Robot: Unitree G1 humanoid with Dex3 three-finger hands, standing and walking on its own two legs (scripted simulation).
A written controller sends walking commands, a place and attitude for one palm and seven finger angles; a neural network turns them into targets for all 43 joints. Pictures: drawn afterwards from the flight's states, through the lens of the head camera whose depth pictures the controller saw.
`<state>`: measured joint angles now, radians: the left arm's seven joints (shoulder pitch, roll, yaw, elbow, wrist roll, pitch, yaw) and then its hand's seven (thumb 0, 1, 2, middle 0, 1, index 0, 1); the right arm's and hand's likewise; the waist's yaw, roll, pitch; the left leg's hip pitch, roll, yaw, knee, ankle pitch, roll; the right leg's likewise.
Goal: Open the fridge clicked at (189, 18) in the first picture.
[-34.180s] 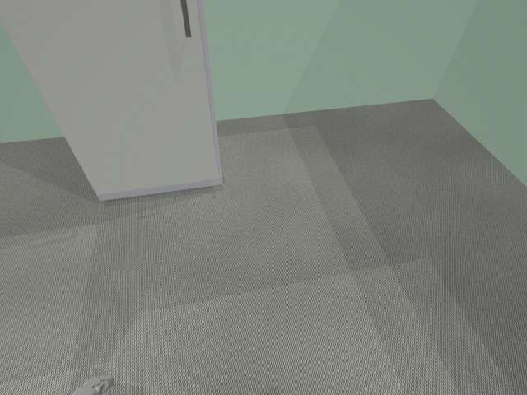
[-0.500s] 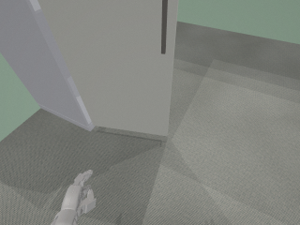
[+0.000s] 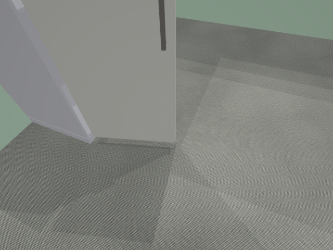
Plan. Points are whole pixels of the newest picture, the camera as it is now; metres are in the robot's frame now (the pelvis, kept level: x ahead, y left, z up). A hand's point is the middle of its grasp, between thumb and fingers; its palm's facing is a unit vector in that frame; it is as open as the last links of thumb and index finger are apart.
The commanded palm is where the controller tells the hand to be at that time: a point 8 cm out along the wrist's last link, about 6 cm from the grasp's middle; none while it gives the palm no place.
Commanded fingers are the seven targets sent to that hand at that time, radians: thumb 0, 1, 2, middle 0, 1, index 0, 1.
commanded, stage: let the arm hang, fingers relaxed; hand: right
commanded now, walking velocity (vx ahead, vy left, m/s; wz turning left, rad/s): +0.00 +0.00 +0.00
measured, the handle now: (162, 14) +0.84 +0.06 +0.17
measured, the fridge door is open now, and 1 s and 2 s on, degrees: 73 73 73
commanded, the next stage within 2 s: look to check the result in 0.64 s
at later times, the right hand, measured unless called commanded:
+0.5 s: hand out of the picture +0.09 -0.23 -0.15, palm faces -0.04 +0.95 -0.29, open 7.4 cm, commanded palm none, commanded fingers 0.00 -0.90 -0.90 0.20 0.30 0.20 0.30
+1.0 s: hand out of the picture +0.11 -0.23 -0.15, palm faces -0.05 +0.94 -0.33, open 7.4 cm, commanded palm none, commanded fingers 0.00 -0.90 -0.90 0.20 0.30 0.20 0.30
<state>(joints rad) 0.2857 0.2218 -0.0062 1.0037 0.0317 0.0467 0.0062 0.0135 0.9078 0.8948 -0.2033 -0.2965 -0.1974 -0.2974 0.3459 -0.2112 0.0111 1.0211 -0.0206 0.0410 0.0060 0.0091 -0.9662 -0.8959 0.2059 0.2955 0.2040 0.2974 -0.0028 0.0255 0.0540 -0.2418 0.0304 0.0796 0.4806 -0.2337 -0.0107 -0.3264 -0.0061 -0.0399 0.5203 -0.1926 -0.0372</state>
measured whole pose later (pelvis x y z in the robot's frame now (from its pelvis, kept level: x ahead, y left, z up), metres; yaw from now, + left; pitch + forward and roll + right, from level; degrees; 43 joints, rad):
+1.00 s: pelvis +0.04 +0.01 +0.01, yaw +1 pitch +0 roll +0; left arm 0.08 0.34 0.00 1.12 0.02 0.00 0.00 0.01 0.91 0.89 -0.20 -0.30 -0.20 -0.30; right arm 0.11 -0.33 0.00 1.14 -0.01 -0.02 0.01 0.01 -0.91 -0.90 0.20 0.30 0.20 0.30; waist 0.00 -0.01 0.05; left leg -0.10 0.03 0.06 0.32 -0.20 -0.01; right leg -0.17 0.00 -0.05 0.32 -0.15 -0.02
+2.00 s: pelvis +0.06 +0.03 +0.01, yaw +2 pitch -1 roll +0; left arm 0.11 0.32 0.00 1.13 0.02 0.00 0.01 0.01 0.91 0.89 -0.21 -0.30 -0.20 -0.30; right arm 0.12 -0.31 0.00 1.14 -0.01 -0.02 0.00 0.01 -0.91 -0.90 0.20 0.30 0.20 0.30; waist 0.01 -0.01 0.05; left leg -0.05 -0.01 0.06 0.28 -0.21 0.02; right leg -0.11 -0.03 -0.06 0.30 -0.17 0.01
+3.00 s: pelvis +0.05 +0.02 +0.01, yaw +2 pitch -1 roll +0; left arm 0.10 0.33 0.00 1.13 0.02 0.00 0.01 0.01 0.91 0.89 -0.21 -0.30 -0.20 -0.30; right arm 0.10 -0.33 0.01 1.14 -0.01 -0.02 0.01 0.01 -0.91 -0.90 0.20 0.30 0.20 0.30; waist 0.01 0.00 0.05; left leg -0.06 0.00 0.05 0.27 -0.19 0.01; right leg -0.12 -0.02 -0.07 0.29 -0.15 0.00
